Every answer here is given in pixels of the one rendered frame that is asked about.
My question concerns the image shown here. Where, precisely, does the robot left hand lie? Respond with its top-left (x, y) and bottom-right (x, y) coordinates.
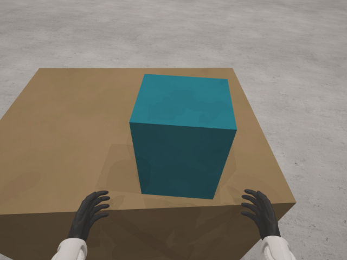
top-left (67, 191), bottom-right (110, 241)

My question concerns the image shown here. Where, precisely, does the carton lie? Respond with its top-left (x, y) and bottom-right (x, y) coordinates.
top-left (129, 74), bottom-right (237, 199)

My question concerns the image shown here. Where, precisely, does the robot right forearm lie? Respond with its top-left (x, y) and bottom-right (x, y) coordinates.
top-left (260, 236), bottom-right (296, 260)

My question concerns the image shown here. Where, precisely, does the robot right hand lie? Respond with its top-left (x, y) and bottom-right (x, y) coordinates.
top-left (241, 189), bottom-right (281, 240)

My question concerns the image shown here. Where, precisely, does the pedestal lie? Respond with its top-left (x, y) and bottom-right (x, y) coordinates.
top-left (0, 68), bottom-right (296, 260)

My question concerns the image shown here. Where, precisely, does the robot left forearm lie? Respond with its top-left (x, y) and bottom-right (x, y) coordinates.
top-left (51, 238), bottom-right (87, 260)

